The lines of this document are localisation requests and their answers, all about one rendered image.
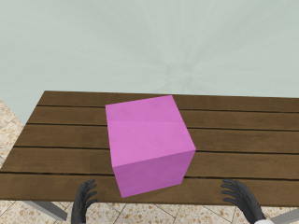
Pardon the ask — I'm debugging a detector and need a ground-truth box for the robot right hand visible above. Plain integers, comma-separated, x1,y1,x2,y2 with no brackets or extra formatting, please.
221,179,266,224

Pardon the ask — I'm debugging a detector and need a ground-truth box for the table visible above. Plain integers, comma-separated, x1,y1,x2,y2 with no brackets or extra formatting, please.
0,91,299,224

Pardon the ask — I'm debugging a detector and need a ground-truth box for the carton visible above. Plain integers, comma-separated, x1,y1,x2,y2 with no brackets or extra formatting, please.
106,95,196,198

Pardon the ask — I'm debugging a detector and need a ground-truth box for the robot left hand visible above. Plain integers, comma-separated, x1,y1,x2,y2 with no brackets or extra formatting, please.
70,179,98,224

